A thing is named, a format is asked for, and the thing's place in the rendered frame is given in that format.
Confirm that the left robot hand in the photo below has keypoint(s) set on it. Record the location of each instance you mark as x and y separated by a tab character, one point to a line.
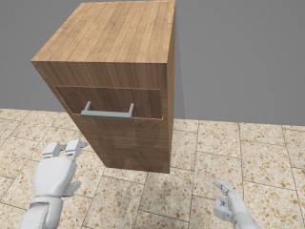
53	174

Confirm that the cabinet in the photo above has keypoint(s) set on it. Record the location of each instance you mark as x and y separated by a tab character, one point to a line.
122	44

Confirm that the right robot hand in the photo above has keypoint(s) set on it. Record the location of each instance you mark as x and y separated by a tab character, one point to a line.
226	209

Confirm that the handle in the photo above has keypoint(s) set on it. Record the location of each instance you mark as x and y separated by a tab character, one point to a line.
106	115

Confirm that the robot right forearm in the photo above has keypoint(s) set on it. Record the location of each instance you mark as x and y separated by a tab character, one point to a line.
244	221

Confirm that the drawer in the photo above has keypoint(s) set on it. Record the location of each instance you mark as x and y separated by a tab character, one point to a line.
147	102

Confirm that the robot left forearm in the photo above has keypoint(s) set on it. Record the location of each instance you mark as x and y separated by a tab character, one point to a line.
44	212

